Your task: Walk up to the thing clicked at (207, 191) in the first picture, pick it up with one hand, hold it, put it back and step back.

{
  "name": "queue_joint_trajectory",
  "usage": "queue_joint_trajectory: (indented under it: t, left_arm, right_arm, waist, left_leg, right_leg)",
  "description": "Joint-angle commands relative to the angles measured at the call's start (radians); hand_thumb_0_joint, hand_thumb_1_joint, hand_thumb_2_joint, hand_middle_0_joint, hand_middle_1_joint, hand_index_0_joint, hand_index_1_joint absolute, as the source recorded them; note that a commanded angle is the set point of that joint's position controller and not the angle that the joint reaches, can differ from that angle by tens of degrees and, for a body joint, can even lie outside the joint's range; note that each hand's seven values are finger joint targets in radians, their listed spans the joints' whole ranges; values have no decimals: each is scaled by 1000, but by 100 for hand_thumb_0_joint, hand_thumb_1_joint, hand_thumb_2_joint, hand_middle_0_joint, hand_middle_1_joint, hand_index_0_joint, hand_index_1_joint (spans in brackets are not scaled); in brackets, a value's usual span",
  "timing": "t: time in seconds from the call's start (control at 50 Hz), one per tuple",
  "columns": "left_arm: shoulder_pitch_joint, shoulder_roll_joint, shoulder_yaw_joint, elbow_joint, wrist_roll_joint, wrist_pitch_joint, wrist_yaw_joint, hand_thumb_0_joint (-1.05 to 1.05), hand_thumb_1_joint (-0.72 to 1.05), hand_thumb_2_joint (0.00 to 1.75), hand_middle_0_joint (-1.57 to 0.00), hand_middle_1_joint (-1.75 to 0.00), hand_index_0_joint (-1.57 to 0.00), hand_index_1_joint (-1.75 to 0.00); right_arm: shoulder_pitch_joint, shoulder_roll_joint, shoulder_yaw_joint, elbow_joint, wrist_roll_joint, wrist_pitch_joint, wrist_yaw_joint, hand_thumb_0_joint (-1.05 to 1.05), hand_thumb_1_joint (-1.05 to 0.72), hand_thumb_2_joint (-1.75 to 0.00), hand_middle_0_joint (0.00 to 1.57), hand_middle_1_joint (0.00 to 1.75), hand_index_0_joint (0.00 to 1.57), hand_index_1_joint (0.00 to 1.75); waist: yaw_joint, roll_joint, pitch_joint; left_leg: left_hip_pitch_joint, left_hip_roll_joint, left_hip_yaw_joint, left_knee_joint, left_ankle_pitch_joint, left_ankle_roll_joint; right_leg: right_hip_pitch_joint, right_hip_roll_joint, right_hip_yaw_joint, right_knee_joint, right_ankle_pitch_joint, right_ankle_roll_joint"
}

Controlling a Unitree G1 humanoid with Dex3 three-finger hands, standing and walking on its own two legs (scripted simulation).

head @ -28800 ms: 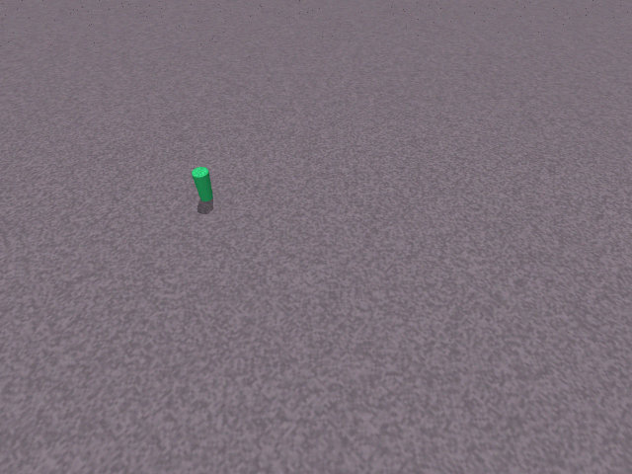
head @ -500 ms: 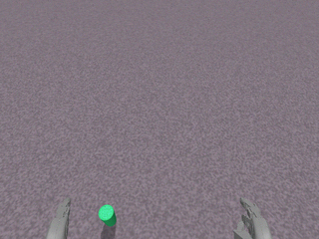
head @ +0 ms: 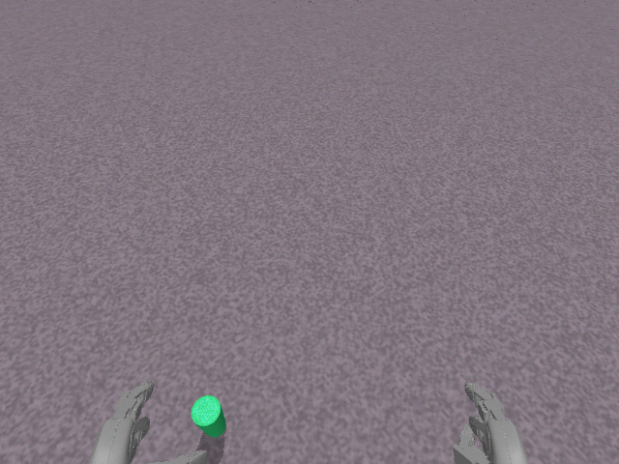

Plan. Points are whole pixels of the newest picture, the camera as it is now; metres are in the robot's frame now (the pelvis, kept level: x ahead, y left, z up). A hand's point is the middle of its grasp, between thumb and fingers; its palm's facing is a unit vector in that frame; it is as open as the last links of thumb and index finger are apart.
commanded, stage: stand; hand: left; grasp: from the side
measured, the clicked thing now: (211, 418) +0.37 +0.26 -0.65
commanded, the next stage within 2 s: none
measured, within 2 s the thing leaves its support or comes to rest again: neither
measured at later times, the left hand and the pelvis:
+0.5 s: hand out of the picture +0.06 +0.26 -0.11, palm faces -0.02 -0.94 -0.34, open 7.4 cm; pelvis -0.01 +0.02 +0.05, yaw +0 degrees
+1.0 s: hand out of the picture +0.01 +0.26 -0.11, palm faces -0.02 -0.94 -0.35, open 7.4 cm; pelvis -0.03 +0.01 +0.05, yaw +0 degrees
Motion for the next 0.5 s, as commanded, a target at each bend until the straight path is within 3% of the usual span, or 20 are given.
queue_joint_trajectory:
  t: [0.0, 0.06, 0.08, 0.18, 0.24, 0.28, 0.34, 0.36, 0.44, 0.48]
  left_arm:
    - [-138, 258, 110, 244, 86, -194, -70, 0, 79, 90, -20, -30, -20, -30]
    - [-193, 252, 92, 360, 53, -229, -94, 0, 90, 90, -20, -30, -20, -30]
    - [-202, 258, 92, 400, 42, -234, -97, 0, 90, 90, -20, -30, -20, -30]
    - [-245, 263, 83, 578, 33, -247, -91, 0, 90, 90, -20, -30, -20, -30]
    - [-258, 283, 83, 664, 31, -254, -88, 0, 90, 90, -20, -30, -20, -30]
    - [-255, 276, 77, 713, 24, -250, -87, 0, 90, 90, -20, -30, -20, -30]
    - [-265, 291, 72, 786, 23, -247, -85, 0, 90, 90, -20, -30, -20, -30]
    - [-276, 297, 72, 804, 24, -248, -85, 0, 90, 90, -20, -30, -20, -30]
    - [-284, 295, 63, 877, 18, -241, -86, 0, 90, 90, -20, -30, -20, -30]
    - [-289, 305, 62, 908, 18, -240, -87, 0, 90, 90, -20, -30, -20, -30]
  right_arm:
    - [-104, -258, -101, 73, -87, 64, 89, 0, -90, -90, 20, 30, 20, 30]
    - [-98, -239, -96, 119, -42, 71, 135, 0, -90, -90, 20, 30, 20, 30]
    - [-110, -244, -99, 135, -34, 71, 143, 0, -90, -90, 20, 30, 20, 30]
    - [-133, -252, -99, 228, -37, 85, 155, 0, -90, -90, 20, 30, 20, 30]
    - [-122, -247, -94, 281, -28, 94, 156, 0, -90, -90, 20, 30, 20, 30]
    - [-125, -267, -93, 319, -27, 97, 153, 0, -90, -90, 20, 30, 20, 30]
    - [-139, -270, -86, 361, -21, 108, 153, 0, -90, -90, 20, 30, 20, 30]
    - [-135, -274, -86, 376, -19, 110, 151, 0, -90, -90, 20, 30, 20, 30]
    - [-138, -299, -82, 434, -14, 114, 150, 0, -90, -90, 20, 30, 20, 30]
    - [-141, -298, -80, 456, -11, 114, 150, 0, -90, -90, 20, 30, 20, 30]
  waist:
    - [21, -87, -21]
    - [25, -55, -33]
    - [28, -61, -46]
    - [32, 8, 8]
    - [22, -44, 12]
    - [32, 6, 25]
    - [27, -35, 52]
    - [22, -49, 43]
    - [25, -5, 84]
    - [23, -23, 74]
  left_leg:
    - [178, 1, -39, -185, 237, 88]
    - [224, -7, -39, -241, 180, 83]
    - [261, -1, -41, -245, 225, 79]
    - [296, 19, -66, -357, 247, 77]
    - [331, 14, -52, -379, 307, 64]
    - [360, 31, -72, -436, 300, 64]
    - [382, 31, -68, -481, 276, 57]
    - [412, 31, -64, -486, 317, 54]
    - [416, 46, -82, -574, 272, 49]
    - [451, 47, -76, -583, 314, 47]
  right_leg:
    - [114, -73, 125, -202, 234, -105]
    - [155, -84, 136, -233, 196, -89]
    - [164, -80, 122, -236, 243, -82]
    - [215, -72, 91, -288, 252, -56]
    - [275, -88, 103, -339, 324, -55]
    - [287, -80, 91, -366, 308, -47]
    - [327, -94, 101, -437, 308, -44]
    - [337, -100, 105, -451, 333, -45]
    - [377, -95, 91, -503, 281, -32]
    - [387, -101, 93, -525, 299, -30]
